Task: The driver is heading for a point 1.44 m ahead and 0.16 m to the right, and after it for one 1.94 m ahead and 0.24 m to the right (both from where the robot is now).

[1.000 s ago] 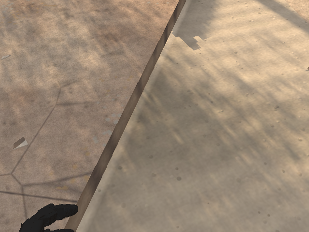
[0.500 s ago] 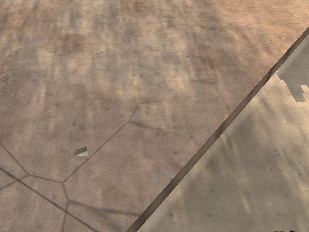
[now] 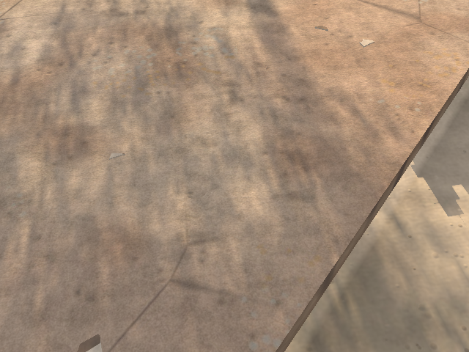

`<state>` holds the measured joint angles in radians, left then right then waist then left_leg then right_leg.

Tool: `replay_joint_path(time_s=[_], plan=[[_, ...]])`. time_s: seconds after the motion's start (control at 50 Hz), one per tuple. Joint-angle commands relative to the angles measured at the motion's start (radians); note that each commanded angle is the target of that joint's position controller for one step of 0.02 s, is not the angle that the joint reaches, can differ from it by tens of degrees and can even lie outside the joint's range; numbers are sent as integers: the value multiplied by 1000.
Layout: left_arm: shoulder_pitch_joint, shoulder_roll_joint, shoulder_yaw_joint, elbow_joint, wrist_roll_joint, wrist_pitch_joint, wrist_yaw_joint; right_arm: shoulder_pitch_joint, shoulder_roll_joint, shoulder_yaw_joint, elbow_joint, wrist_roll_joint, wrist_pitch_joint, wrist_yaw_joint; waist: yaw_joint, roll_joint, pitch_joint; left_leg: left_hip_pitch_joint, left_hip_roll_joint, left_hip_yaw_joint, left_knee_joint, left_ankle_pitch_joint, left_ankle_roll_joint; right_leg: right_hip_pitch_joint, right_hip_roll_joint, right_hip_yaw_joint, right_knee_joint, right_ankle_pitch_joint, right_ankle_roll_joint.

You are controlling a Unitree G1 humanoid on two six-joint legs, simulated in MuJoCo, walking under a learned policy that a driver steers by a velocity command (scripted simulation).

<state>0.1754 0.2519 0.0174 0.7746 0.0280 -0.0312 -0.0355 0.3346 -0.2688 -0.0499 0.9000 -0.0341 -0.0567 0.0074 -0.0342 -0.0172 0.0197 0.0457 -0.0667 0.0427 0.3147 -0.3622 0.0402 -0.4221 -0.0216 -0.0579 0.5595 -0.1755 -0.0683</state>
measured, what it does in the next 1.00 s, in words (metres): climbs: right foot, then left foot 0.13 m higher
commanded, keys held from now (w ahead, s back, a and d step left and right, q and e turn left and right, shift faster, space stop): w+e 0.28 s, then w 0.72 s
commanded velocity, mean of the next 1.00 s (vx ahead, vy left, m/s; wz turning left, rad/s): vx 0.50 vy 0.00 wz -0.23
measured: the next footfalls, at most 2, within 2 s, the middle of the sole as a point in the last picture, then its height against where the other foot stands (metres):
right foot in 0.02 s outside the picture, level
left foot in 0.56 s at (242, 335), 0.13 m higher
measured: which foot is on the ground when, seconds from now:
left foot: down 0.00-0.02, up 0.04-0.54, down 0.56-1.00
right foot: up 0.00-0.00, down 0.02-0.58, up 0.60-1.00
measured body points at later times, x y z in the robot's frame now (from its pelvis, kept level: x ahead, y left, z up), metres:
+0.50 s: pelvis +0.25 -0.04 +0.01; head +0.28 -0.06 +0.46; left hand +0.22 +0.22 -0.12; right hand +0.47 -0.26 -0.04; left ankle +0.43 +0.03 -0.54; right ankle +0.09 -0.08 -0.73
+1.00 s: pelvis +0.56 -0.09 +0.14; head +0.59 -0.08 +0.59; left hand +0.84 +0.06 +0.05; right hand +0.45 -0.31 +0.01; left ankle +0.45 +0.02 -0.60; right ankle +0.73 -0.30 -0.52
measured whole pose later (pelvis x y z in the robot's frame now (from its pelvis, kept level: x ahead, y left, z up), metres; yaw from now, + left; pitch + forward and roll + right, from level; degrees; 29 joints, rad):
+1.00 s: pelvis +0.56 -0.09 +0.14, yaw -15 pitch +2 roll +0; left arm 0.04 0.23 0.04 0.68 -0.02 -0.07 -0.03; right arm 0.49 -0.18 -0.02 0.92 0.02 -0.10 -0.03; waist -0.07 -0.03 0.01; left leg 0.05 -0.04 0.07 0.23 -0.33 0.06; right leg -0.81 -0.07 0.01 0.81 0.03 -0.04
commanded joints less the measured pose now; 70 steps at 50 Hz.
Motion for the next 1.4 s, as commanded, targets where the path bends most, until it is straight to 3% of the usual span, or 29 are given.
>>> replay_joint_path(time_s=[0.02, 0.04, 0.06, 0.1, 0.14, 0.32, 0.42, 0.48, 0.54, 0.56, 0.58, 0.6, 0.62, 0.68, 0.76, 0.78, 0.88, 1.0, 1.04, 1.1, 1.14, 1.16, 1.18, 1.2, 1.22, 1.24, 1.26, 1.3, 1.4], plan=[[297, 159, 58, 30, 24, -28, 17, -39, -114, -13, -72, 10, -11, -17, 153, -40, -160, -194, 185, 44, 510, 723, 36, 402, -54, 149, -134, 36, -94], [347, 302, 96, 39, 19, -25, 21, 19, -35, 6, -114, 25, -17, -8, 110, -299, -197, -571, -10, 103, 861, 78, -23, 627, -293, 610, -227, 125, -237], [320, 264, 94, 49, -20, -12, 8, 9, -93, -5, -83, -10, -11, -14, 112, -183, -201, -693, 2, -49, 1026, -139, -17, 627, -300, 714, -275, 40, -274], [184, 174, 77, 6, -16, 3, 7, -100, -96, -3, -121, -7, -23, -2, 86, -25, -44, -752, 91, -66, 1101, -16, -11, 424, -233, 530, -305, -71, -245], [139, 126, 61, 5, -18, 2, 16, -110, -72, 5, -141, -15, -7, 2, 36, -16, 2, -717, 136, -66, 1060, 39, -23, 296, -147, 418, -340, 14, -194], [444, 119, 51, 112, -8, -37, 62, -422, 61, 67, -357, -36, 24, -23, 110, -3, -7, -1495, 108, -47, 1790, -199, -7, 545, -178, 550, -223, 109, -265], [396, 109, 33, 156, -27, -47, 81, -521, 56, 99, -469, -22, 35, -23, 47, 29, 58, -1362, 129, -8, 1381, -148, 17, 373, -133, 428, -417, 93, -165], [362, 112, 34, 144, -41, -27, 80, -506, 87, 115, -471, -13, 52, -10, 60, -13, 23, -969, 120, 72, 1029, -17, 44, 307, -128, 296, -530, 553, -157], [357, 166, 49, 129, -34, -30, 59, -197, 52, 77, -343, 1, 51, -6, -41, -124, -171, -519, -27, 160, 923, -107, 95, 369, -151, 188, -201, 1566, -122], [338, 181, 61, 129, -22, -41, 55, -62, 17, 56, -309, 9, 41, -14, -118, -122, -224, -394, -37, 76, 803, -165, 130, 380, -171, 178, 37, 1672, -109], [311, 165, 65, 101, -38, -56, 46, 76, -68, 22, -262, -8, 25, -22, -167, -15, -315, -204, 98, -197, 645, -260, 204, 243, -111, 155, 352, 1438, -73], [245, 114, 67, 46, -43, -57, 17, 155, -173, -15, -215, -18, 30, -28, -182, 254, -353, -98, 330, -748, 293, -220, 346, -16, 144, 128, 792, 298, 2], [234, 91, 66, 10, 19, -57, 3, 18, -152, -14, -198, 13, 45, -29, -71, 228, -279, -176, 358, -1043, 112, -189, 351, -172, 181, 259, 959, -71, -8], [164, 27, 47, -50, 11, -38, 6, -121, -6, 6, -141, 11, 14, -24, 44, -56, 53, -504, 325, -679, 114, -274, 232, -288, 56, 223, 919, -89, -40], [153, 21, 44, -74, -12, 8, 24, -71, 15, -5, -37, 12, -46, -18, 92, 90, 42, -492, 239, -340, 36, 137, 193, -246, 51, 215, 750, -74, 6], [149, 38, 45, -75, -73, -10, 33, -74, 66, 17, -59, 47, -79, -12, 108, 111, -11, -425, 253, -311, -29, 122, 210, -272, 3, 247, 700, -20, -5], [-108, 26, 38, -134, -33, -42, 23, 131, -34, -3, 1, 56, -83, -38, 4, 43, -7, -82, 239, -197, -101, 393, 184, -460, -40, 116, 450, 157, 19], [-310, -22, 16, -204, -62, -69, -19, 215, -20, 17, -15, 54, -41, -44, -65, 55, 85, -53, 182, -75, -208, 423, 144, -368, 7, -38, 95, 262, 34], [-347, -28, 13, -236, -74, -74, -34, 215, -68, 8, -6, 61, -40, -46, -53, 102, 104, -72, 229, -70, -256, 482, 136, -223, 12, -14, -49, 339, 15], [-229, 98, 59, -226, -55, -80, -22, 131, -182, -22, -23, 49, -40, -45, 61, 175, 0, 91, 286, -55, -94, 1019, 105, -52, 75, -9, -67, 247, -32], [102, 169, 94, -128, -54, -63, 6, 62, -180, -26, -40, 38, -22, -43, 223, 180, -175, 42, 249, -11, 282, 1139, 54, 293, 55, 18, -115, 282, -87], [287, 221, 103, -83, -43, -48, 25, 64, -122, -5, -74, 17, -23, -44, 258, 83, -339, -240, 197, -29, 569, 749, 46, 683, -131, 206, 20, 296, -102], [274, 261, 100, -90, -27, -67, 10, 288, 69, 55, -77, 26, -39, -10, 104, -262, -538, -646, 17, -128, 953, -157, 3, 1056, -399, 717, -60, 84, -320], [260, 139, 83, -89, -18, -66, 14, 234, -55, 24, -40, 59, -59, -4, 155, -160, -551, -680, 39, -238, 1074, -158, 28, 938, -369, 828, -211, -54, -293], [172, 96, 64, -88, -23, -69, 15, 84, -115, 6, -87, 88, -63, -3, 149, -92, -317, -739, 81, -198, 1100, -86, 25, 744, -331, 626, -243, -6, -237], [101, 92, 57, -86, -20, -74, 10, -7, -104, 10, -116, 82, -71, -9, 115, 37, -210, -724, 125, -167, 1073, -5, 18, 568, -298, 498, -276, 114, -204], [64, 78, 51, -80, -12, -80, 4, -36, -99, 7, -128, 70, -69, -12, 78, 46, -148, -701, 149, -158, 1046, 50, 11, 439, -266, 407, -308, 205, -192], [34, 38, 40, -55, -8, -99, -7, 19, -83, 1, -117, 76, -38, -8, 14, -23, -114, -634, 199, -169, 1010, 108, 15, 309, -213, 284, -375, 200, -174], [39, 82, 42, 12, -2, -110, -1, -91, -71, -5, -150, 67, 4, -14, 10, -36, 28, -753, 203, -178, 884, 264, -2, 168, -185, 92, -476, 219, -145]])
